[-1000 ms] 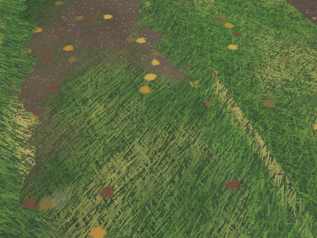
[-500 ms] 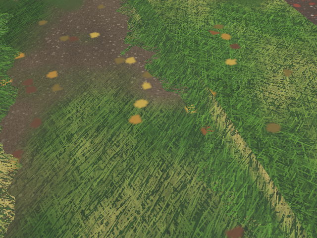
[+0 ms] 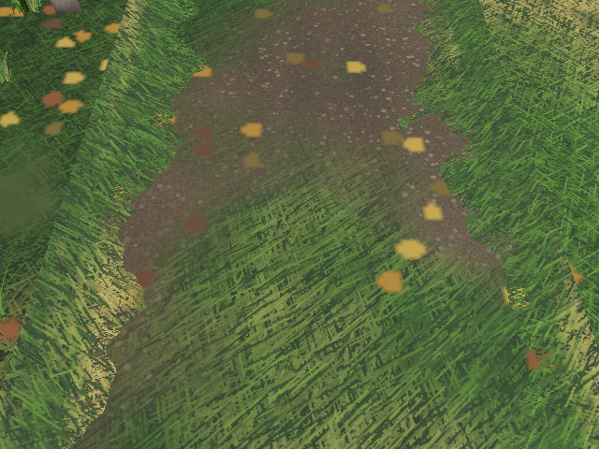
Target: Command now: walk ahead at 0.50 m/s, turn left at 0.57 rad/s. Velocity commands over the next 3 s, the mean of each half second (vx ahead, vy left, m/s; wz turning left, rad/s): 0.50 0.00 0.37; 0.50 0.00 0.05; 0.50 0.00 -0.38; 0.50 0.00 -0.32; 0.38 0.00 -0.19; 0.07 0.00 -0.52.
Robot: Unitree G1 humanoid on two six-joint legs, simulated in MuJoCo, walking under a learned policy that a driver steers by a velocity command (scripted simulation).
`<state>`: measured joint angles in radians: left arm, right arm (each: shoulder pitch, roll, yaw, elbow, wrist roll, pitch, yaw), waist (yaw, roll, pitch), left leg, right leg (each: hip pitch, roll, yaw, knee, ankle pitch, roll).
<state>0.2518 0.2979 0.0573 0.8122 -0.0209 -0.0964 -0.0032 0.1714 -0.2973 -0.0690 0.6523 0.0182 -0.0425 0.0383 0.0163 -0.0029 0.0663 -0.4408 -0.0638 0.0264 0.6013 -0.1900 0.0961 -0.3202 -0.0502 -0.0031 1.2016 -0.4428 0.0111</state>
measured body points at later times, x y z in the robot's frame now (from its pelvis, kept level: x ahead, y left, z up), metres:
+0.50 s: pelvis +0.29 -0.04 +0.01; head +0.31 -0.04 +0.46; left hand +0.41 +0.25 -0.08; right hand +0.40 -0.30 -0.11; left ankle +0.14 +0.07 -0.64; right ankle +0.37 -0.13 -0.72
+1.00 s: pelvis +0.55 +0.06 +0.01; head +0.58 +0.08 +0.45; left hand +0.51 +0.34 -0.13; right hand +0.79 -0.15 -0.07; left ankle +0.61 +0.16 -0.72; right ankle +0.42 -0.11 -0.64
